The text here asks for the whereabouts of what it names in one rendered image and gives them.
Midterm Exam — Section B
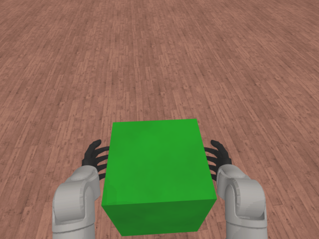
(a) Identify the carton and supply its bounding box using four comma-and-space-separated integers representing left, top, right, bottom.
101, 119, 217, 236

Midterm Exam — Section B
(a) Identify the left robot forearm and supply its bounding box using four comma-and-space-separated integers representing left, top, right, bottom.
52, 165, 101, 239

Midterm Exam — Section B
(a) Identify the robot left hand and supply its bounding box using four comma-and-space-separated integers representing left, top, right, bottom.
82, 139, 110, 180

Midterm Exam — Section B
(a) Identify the robot right hand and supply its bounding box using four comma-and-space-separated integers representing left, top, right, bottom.
204, 140, 232, 181

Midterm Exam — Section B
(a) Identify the right robot forearm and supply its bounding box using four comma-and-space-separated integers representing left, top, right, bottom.
216, 164, 268, 239

